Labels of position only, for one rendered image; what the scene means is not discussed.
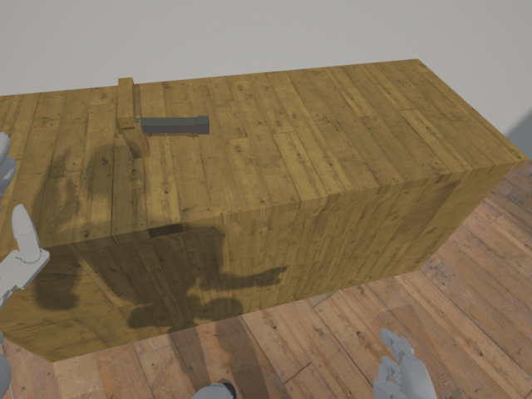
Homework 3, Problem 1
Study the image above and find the tap lever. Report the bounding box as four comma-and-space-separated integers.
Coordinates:
136, 116, 209, 135

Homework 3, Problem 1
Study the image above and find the counter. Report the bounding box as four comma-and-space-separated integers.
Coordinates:
0, 59, 530, 363

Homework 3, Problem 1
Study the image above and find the robot left shin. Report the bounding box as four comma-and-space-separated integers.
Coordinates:
210, 383, 231, 395

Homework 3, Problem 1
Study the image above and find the left robot hand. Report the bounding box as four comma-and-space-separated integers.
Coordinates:
0, 132, 50, 309

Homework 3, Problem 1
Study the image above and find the right robot hand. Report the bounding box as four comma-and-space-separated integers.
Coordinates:
373, 328, 437, 399

